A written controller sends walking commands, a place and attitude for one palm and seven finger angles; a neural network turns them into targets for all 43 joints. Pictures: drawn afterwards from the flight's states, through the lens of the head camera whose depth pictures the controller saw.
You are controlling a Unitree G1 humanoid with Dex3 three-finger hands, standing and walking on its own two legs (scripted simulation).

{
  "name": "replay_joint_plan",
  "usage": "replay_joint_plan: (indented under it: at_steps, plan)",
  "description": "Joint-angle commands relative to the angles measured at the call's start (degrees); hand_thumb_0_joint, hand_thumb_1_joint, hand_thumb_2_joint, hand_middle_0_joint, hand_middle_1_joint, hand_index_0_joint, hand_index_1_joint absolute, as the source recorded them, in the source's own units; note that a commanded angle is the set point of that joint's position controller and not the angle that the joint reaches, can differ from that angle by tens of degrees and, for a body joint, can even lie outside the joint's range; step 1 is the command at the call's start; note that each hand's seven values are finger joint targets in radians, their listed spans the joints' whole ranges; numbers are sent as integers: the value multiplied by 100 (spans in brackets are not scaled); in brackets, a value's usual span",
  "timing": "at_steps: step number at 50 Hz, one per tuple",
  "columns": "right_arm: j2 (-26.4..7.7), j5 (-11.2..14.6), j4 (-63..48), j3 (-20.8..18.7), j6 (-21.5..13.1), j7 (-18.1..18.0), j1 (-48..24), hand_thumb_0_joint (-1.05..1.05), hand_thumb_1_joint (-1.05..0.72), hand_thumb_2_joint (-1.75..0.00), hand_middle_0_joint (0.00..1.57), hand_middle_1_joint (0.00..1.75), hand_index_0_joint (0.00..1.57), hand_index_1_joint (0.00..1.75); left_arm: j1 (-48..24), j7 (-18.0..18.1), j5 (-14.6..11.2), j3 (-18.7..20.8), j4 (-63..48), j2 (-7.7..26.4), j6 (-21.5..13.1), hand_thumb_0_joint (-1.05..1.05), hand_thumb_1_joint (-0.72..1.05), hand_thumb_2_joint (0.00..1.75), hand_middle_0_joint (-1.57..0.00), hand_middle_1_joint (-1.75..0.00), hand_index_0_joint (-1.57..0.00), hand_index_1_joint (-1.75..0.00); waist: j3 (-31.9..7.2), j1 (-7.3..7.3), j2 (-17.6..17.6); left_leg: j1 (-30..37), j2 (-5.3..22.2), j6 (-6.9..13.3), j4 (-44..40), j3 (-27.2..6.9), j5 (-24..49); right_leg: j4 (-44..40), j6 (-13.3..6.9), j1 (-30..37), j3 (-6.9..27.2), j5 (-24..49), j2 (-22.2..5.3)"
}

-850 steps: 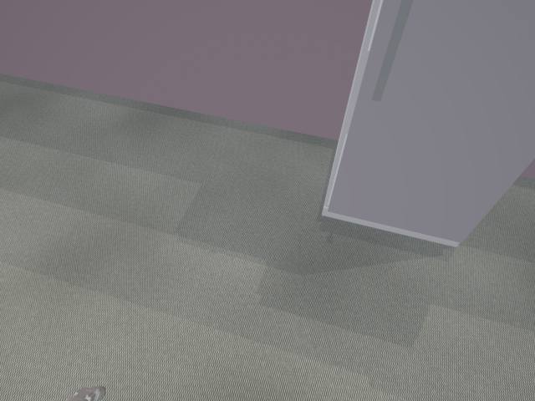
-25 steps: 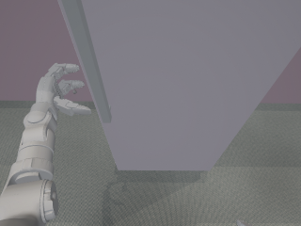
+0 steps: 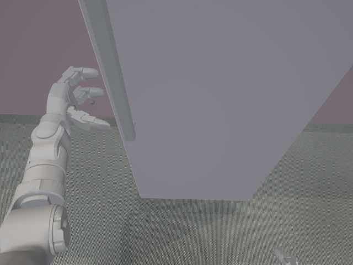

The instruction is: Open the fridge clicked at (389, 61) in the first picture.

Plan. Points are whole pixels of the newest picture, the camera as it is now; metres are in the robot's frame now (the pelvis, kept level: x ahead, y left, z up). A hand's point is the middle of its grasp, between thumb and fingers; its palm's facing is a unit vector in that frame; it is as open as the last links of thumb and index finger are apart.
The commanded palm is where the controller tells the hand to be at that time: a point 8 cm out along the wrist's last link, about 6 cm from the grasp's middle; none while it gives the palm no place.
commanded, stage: feel for the door with the fingertips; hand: left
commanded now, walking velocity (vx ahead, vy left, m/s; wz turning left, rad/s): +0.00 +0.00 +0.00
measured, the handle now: (116, 66) +0.49 +0.14 +0.19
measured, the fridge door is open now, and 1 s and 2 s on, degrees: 0 0 0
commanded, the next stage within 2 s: slide the fingers in behind the handle in 1.00 s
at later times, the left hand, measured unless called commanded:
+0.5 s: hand (108, 104) +0.43 +0.16 +0.14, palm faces +0.00 -1.00 -0.01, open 14.0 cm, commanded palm +0.40 +0.22 +0.14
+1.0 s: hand (108, 97) +0.45 +0.17 +0.14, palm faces +0.02 -1.00 -0.02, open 13.9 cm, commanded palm +0.43 +0.22 +0.14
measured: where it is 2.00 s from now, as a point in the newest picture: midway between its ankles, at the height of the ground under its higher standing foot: outside the picture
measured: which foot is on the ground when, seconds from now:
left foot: down 0.00-1.00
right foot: down 0.00-1.00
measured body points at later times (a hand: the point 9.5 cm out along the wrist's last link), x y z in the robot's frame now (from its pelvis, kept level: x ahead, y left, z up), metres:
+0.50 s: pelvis +0.00 +0.00 +0.00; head +0.03 +0.00 +0.45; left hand +0.42 +0.22 +0.14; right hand +0.11 -0.25 -0.11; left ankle -0.03 +0.11 -0.73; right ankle +0.03 -0.12 -0.73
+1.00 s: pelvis +0.00 -0.01 +0.00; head +0.04 -0.01 +0.45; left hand +0.44 +0.22 +0.14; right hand +0.07 -0.27 -0.12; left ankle -0.03 +0.11 -0.73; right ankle +0.03 -0.12 -0.73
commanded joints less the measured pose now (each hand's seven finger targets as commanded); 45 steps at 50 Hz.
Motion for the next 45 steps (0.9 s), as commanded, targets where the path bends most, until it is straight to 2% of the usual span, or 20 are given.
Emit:
replay_joint_plan:
  at_steps: [1,4,7,9,11,13,15,16,18,20,21,22,25,26,30,37,38,40,42,45]
  plan:
    - [-904,35,-646,-361,-231,-36,18,0,-90,-90,20,30,20,30,-2111,-18,-195,239,-1558,1243,-222,0,-50,30,-30,-120,-30,-120,-2090,58,42,309,-114,21,-428,-293,2163,-110,-95,1625,195,1905,169]
    - [-886,55,-623,-341,-220,-58,-39,0,-90,-90,20,30,20,30,-2245,7,-188,74,-1620,1070,-127,0,-50,30,-30,-120,-30,-120,-1702,-14,75,252,-117,17,-502,-320,1803,-195,-109,1401,173,1541,185]
    - [-855,39,-602,-357,-245,-63,-57,0,-90,-90,20,30,20,30,-2362,110,-186,-21,-1917,929,-147,0,-50,30,-30,-120,-30,-120,-1873,-1,179,449,-122,10,-506,-353,1844,-221,-119,1417,172,1488,192]
    - [-844,43,-522,-345,-260,-73,-73,0,-90,-90,20,30,20,30,-2551,159,-177,-141,-1818,804,-131,0,-50,30,-30,-120,-30,-120,-1709,-88,136,418,-131,15,-511,-361,1630,-273,-121,1279,166,1313,197]
    - [-857,27,-486,-337,-262,-78,-68,0,-90,-90,20,30,20,30,-2524,225,-151,-36,-1675,912,-112,0,-50,30,-30,-120,-30,-120,-1684,-33,67,341,-134,11,-549,-365,1550,-278,-121,1315,164,1237,177]
    - [-822,22,-483,-317,-274,-77,-108,0,-90,-90,20,30,20,30,-2691,263,-121,-191,-1642,727,-124,0,-50,30,-30,-120,-30,-120,-1703,-65,135,341,-156,10,-546,-345,1485,-279,-122,1289,176,1192,171]
    - [-849,-8,-451,-332,-277,-66,-64,0,-90,-90,20,30,20,30,-2595,345,-66,-3,-1593,928,-171,0,-50,30,-30,-120,-30,-120,-1827,9,57,373,-155,8,-527,-348,1651,-238,-137,1414,179,1333,169]
    - [-820,-2,-487,-318,-279,-53,-103,0,-90,-90,20,30,20,30,-2569,361,-61,-58,-1626,863,-187,0,-50,30,-30,-120,-30,-120,-1863,39,189,376,-155,-5,-543,-350,1721,-220,-142,1428,182,1393,161]
    - [-776,3,-495,-305,-300,-31,-127,0,-90,-90,20,30,20,30,-2683,393,-59,-334,-1613,496,-203,0,-50,30,-30,-120,-30,-120,-1771,-27,174,406,-141,-23,-542,-357,1697,-224,-133,1313,155,1342,176]
    - [-826,-17,-482,-335,-285,-21,-79,0,-90,-90,20,30,20,30,-2504,471,-26,-102,-1526,732,-210,0,-50,30,-30,-120,-30,-120,-1908,54,23,416,-145,-20,-524,-356,1816,-190,-140,1445,161,1449,183]
    - [-787,-9,-522,-326,-288,-10,-139,0,-90,-90,20,30,20,30,-2513,486,-49,-217,-1545,545,-192,0,-50,30,-30,-120,-30,-120,-1885,34,8,400,-137,-12,-534,-335,1788,-205,-121,1409,163,1462,173]
    - [-784,-16,-509,-331,-295,-11,-118,0,-90,-90,20,30,20,30,-2592,520,-46,-158,-1610,580,-201,0,-50,30,-30,-120,-30,-120,-1947,31,-48,406,-141,-10,-525,-322,1838,-202,-119,1469,169,1544,172]
    - [-808,-29,-494,-322,-261,-7,-113,0,-90,-90,20,30,20,30,-2537,600,24,-63,-1469,728,-181,0,-50,30,-30,-120,-30,-120,-1818,55,-97,301,-144,-2,-550,-289,1676,-226,-109,1489,196,1450,164]
    - [-807,-16,-486,-311,-244,-20,-127,0,-90,-90,20,30,20,30,-2687,622,46,-20,-1386,820,-182,0,-50,30,-30,-120,-30,-120,-1687,-8,-155,216,-136,14,-571,-282,1539,-265,-95,1427,206,1370,154]
    - [-817,-47,-478,-318,-249,-44,-93,0,-90,-90,20,30,20,30,-2846,629,92,134,-1403,1045,-310,0,-50,30,-30,-120,-30,-120,-1978,26,-15,262,-163,26,-542,-249,1612,-222,-105,1620,270,1498,154]
    - [-832,-3,-385,-328,-273,-50,26,0,-90,-90,20,30,20,30,-3161,361,2,-175,-859,779,-358,0,-50,30,-30,-120,-30,-120,-1742,-161,52,125,-178,33,-487,-260,1386,-257,-97,1336,270,1350,164]
    - [-840,-21,-354,-335,-295,-43,82,0,-90,-90,20,30,20,30,-3374,355,-25,-193,-945,748,-390,0,-50,30,-30,-120,-30,-120,-1892,-205,-13,178,-186,40,-468,-277,1417,-245,-88,1350,266,1397,170]
    - [-879,-30,-356,-365,-286,-50,127,0,-90,-90,20,30,20,30,-3230,355,-25,4,-957,987,-442,0,-50,30,-30,-120,-30,-120,-2147,-110,115,246,-191,29,-430,-280,1637,-166,-107,1491,274,1582,172]
    - [-831,-21,-324,-363,-307,-28,165,0,-90,-90,20,30,20,30,-3272,342,-18,-256,-853,648,-450,0,-50,30,-30,-120,-30,-120,-2021,-191,75,260,-177,27,-396,-293,1691,-175,-95,1322,241,1603,182]
    - [-909,-50,-268,-388,-284,-13,263,0,-90,-90,20,30,20,30,-3186,409,9,67,-601,1002,-448,0,-50,30,-30,-120,-30,-120,-2011,-117,-95,126,-184,33,-418,-288,1626,-165,-89,1398,247,1564,181]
